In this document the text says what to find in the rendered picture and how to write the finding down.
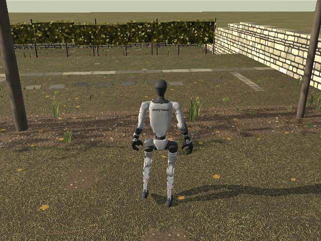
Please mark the right robot forearm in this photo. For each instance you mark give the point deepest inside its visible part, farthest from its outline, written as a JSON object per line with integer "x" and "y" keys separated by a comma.
{"x": 185, "y": 134}

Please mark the robot left upper arm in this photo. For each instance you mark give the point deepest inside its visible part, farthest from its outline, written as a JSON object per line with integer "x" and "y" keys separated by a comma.
{"x": 142, "y": 114}

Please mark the robot right upper arm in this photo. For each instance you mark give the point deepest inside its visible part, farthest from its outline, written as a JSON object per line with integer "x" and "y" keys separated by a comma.
{"x": 179, "y": 115}

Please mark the robot left thigh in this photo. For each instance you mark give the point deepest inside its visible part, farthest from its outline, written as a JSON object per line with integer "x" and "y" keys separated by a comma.
{"x": 148, "y": 150}

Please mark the right robot foot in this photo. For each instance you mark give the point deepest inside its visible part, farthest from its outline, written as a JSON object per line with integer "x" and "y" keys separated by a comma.
{"x": 169, "y": 202}

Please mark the left robot forearm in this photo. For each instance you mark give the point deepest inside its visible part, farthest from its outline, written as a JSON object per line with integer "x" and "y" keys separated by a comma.
{"x": 136, "y": 133}

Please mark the left robot hand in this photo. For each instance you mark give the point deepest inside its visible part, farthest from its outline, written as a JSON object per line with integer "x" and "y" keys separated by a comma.
{"x": 136, "y": 143}

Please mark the right robot hand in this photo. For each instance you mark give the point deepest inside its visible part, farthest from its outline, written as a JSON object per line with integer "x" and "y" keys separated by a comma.
{"x": 190, "y": 147}

